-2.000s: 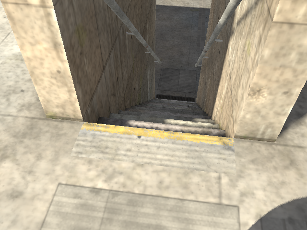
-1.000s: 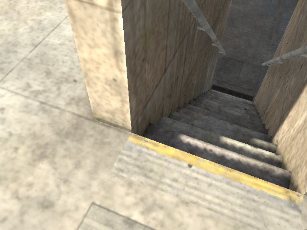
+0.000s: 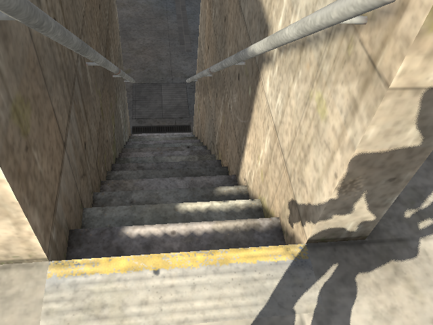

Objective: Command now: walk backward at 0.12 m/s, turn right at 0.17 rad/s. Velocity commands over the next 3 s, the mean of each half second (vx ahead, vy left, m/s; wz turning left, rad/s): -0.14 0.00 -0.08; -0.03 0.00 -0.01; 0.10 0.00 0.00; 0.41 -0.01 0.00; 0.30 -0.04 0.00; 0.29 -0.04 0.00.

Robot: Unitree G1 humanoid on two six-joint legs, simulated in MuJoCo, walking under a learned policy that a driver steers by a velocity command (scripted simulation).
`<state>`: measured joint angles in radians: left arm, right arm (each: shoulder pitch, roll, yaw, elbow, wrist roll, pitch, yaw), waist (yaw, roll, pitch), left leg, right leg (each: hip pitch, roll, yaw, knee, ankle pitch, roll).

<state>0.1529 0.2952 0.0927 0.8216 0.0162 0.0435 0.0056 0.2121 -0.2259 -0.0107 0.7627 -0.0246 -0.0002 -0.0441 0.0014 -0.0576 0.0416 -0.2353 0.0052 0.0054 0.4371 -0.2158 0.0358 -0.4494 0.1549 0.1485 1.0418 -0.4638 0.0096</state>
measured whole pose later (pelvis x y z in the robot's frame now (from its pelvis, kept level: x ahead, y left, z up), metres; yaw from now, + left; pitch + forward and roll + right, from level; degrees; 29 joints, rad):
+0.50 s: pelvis -0.10 -0.03 +0.00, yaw +0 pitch -1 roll +1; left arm 0.16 0.24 0.02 0.86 0.01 0.04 0.03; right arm 0.25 -0.29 -0.07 0.88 -0.01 0.08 -0.02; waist -0.01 0.04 0.06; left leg -0.31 -0.05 -0.06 0.87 -0.46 -0.01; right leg -0.19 0.04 0.03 0.41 -0.21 -0.05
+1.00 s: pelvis -0.14 -0.01 +0.00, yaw +0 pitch -2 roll +0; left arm 0.25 0.22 0.00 1.11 0.01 0.00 0.02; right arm 0.26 -0.20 0.00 1.04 -0.01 -0.01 -0.02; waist 0.02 0.00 0.02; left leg -0.09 -0.05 -0.02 0.36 -0.24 0.04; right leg -0.21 0.03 0.05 0.35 -0.11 -0.01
